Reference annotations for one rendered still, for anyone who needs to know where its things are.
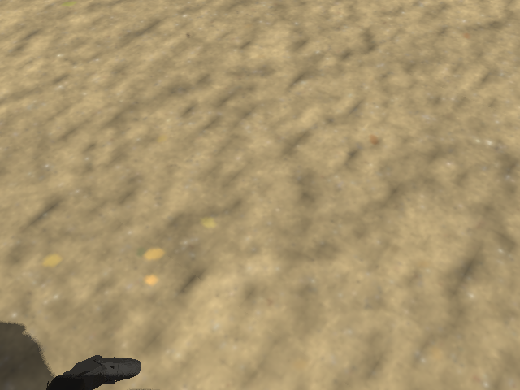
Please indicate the robot left hand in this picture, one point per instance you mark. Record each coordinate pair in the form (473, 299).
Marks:
(94, 372)

